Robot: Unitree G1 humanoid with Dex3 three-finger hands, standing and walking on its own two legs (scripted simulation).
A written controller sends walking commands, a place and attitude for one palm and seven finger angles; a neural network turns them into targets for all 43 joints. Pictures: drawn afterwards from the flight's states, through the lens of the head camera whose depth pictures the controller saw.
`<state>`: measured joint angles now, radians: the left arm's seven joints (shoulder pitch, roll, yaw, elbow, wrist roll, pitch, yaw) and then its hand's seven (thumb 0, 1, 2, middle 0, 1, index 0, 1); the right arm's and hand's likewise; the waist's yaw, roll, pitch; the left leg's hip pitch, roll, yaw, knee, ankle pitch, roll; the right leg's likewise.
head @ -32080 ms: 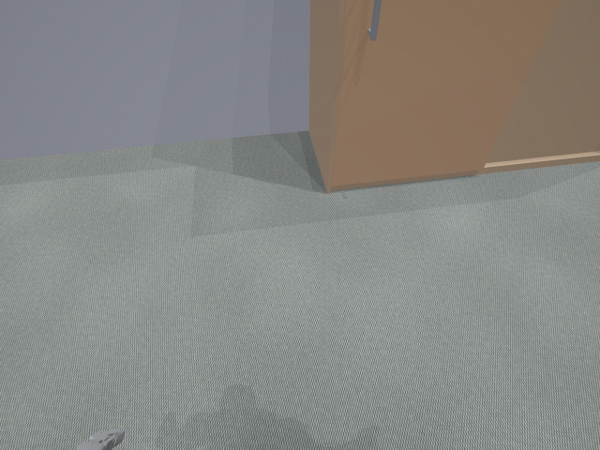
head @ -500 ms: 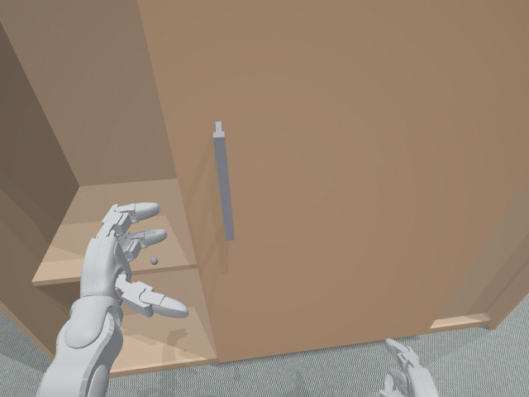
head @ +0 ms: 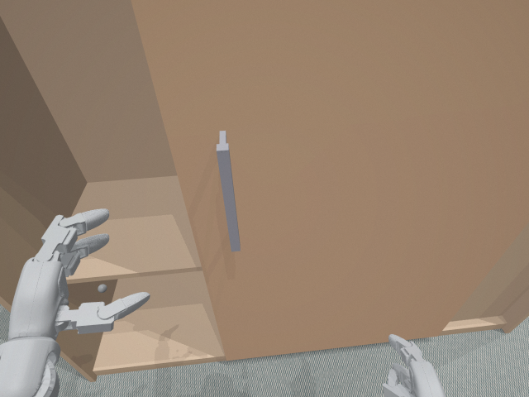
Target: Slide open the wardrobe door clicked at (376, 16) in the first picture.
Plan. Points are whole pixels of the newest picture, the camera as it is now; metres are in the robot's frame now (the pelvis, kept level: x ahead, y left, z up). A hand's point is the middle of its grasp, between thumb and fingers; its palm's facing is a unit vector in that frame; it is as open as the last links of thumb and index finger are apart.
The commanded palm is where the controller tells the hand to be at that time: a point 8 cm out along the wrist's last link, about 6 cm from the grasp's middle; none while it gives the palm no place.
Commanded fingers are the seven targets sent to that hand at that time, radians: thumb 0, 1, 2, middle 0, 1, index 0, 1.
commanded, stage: draw the hand back to the body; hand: left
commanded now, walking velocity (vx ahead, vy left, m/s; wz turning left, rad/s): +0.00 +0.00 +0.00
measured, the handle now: (229, 196) +0.42 +0.13 +0.10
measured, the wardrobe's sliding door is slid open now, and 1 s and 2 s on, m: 0.47 0.47 0.47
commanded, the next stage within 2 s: step back with the hand held close in 0.68 s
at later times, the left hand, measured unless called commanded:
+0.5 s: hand (60, 282) +0.18 +0.27 +0.16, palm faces +0.41 -0.83 -0.38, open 7.6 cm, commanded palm +0.14 +0.31 +0.18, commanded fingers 0.00 0.90 0.90 -0.20 -0.30 -0.20 -0.30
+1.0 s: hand (42, 280) +0.18 +0.28 +0.17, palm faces +0.43 -0.79 -0.44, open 7.4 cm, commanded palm +0.13 +0.32 +0.18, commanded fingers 0.00 0.90 0.90 -0.20 -0.30 -0.20 -0.30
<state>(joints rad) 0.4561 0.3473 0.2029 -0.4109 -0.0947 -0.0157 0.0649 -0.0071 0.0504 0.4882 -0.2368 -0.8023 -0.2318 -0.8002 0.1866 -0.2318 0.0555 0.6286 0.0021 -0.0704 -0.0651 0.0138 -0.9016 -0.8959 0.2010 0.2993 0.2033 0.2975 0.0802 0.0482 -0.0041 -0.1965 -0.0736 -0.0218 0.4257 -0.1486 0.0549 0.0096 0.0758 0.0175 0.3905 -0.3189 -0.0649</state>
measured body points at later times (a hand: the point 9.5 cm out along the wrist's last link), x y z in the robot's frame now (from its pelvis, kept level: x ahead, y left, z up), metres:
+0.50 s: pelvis +0.00 +0.01 +0.00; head -0.04 -0.01 +0.45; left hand +0.15 +0.31 +0.18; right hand +0.19 -0.21 -0.08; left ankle +0.05 +0.08 -0.74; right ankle -0.06 -0.08 -0.74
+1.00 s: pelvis -0.01 +0.02 +0.00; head -0.03 +0.01 +0.45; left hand +0.15 +0.32 +0.19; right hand +0.17 -0.21 -0.08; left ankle +0.05 +0.08 -0.74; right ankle -0.06 -0.08 -0.74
